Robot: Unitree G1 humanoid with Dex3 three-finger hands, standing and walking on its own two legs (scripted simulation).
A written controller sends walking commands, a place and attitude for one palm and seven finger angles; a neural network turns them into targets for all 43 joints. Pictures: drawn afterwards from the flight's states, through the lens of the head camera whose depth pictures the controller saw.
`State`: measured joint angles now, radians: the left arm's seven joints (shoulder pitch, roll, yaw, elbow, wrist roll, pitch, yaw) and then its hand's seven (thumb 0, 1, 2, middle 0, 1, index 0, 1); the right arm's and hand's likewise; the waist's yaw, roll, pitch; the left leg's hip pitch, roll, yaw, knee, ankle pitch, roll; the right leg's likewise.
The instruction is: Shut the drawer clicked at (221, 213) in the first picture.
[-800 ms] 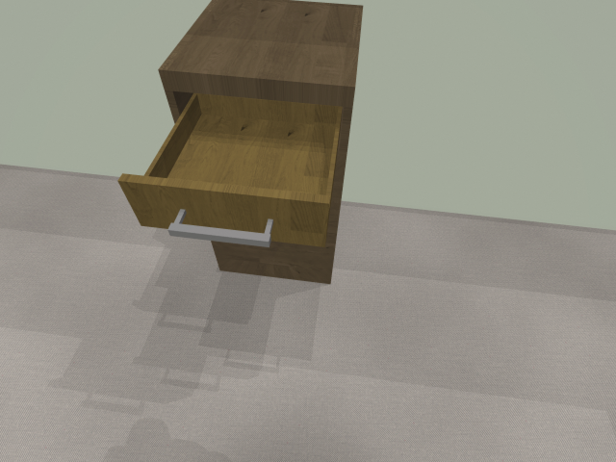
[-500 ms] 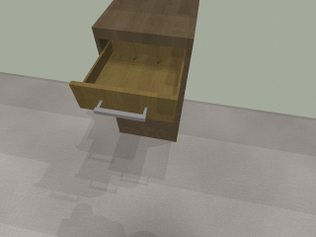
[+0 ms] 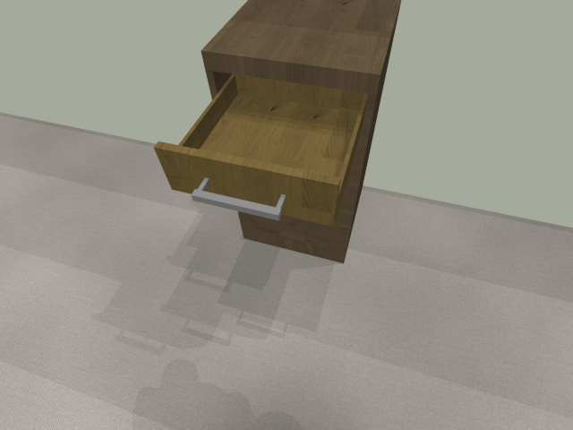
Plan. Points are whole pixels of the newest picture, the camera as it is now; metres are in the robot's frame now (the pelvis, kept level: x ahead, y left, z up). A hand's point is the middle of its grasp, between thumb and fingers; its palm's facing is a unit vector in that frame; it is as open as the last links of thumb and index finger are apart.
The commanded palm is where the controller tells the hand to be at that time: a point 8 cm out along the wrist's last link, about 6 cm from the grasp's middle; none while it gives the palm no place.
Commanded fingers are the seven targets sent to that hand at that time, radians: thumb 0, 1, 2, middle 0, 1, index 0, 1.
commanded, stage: stand and wait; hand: left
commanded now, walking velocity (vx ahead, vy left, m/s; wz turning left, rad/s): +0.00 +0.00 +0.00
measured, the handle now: (239, 197) +0.54 +0.13 -0.06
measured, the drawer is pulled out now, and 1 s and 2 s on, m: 0.30 0.30 0.30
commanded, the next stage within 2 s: turn or walk to find it in 0.12 s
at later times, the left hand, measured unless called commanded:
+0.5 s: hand out of the picture +0.02 +0.16 -0.18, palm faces +0.14 -0.97 -0.20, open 7.4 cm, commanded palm none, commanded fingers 0.00 0.90 0.90 -0.20 -0.30 -0.20 -0.30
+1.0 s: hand out of the picture +0.01 +0.15 -0.17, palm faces +0.11 -0.98 -0.18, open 7.4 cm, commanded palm none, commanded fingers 0.00 0.90 0.90 -0.20 -0.30 -0.20 -0.30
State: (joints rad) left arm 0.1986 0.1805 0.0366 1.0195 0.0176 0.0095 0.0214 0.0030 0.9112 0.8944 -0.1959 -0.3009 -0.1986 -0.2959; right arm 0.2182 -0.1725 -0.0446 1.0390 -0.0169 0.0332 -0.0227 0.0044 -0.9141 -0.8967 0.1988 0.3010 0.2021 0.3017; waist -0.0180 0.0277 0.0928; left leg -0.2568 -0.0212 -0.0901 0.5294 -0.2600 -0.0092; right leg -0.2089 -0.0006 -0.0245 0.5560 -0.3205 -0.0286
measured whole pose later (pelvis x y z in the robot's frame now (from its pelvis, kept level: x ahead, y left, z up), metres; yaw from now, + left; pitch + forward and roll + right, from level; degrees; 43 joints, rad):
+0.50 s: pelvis +0.02 -0.01 +0.00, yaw +4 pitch -2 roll +0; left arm 0.24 0.15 0.06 1.07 0.01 0.03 0.04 0.00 0.91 0.89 -0.20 -0.30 -0.20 -0.30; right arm 0.28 -0.11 -0.04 1.11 -0.01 0.02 -0.04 0.00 -0.91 -0.90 0.20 0.30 0.20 0.30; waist 0.00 -0.01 0.09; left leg -0.24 0.00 -0.11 0.55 -0.29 -0.05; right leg -0.15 0.01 -0.10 0.55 -0.37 -0.05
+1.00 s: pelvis +0.02 -0.02 +0.01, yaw +3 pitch -2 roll +0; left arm 0.27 0.13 0.04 1.11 0.01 0.01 0.03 0.00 0.91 0.89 -0.20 -0.30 -0.20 -0.30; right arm 0.28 -0.11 -0.01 1.13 -0.01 0.01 -0.05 0.00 -0.91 -0.90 0.20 0.30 0.20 0.30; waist -0.01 0.00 0.09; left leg -0.19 0.02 -0.10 0.45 -0.24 -0.05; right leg -0.10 0.03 -0.09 0.44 -0.31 -0.05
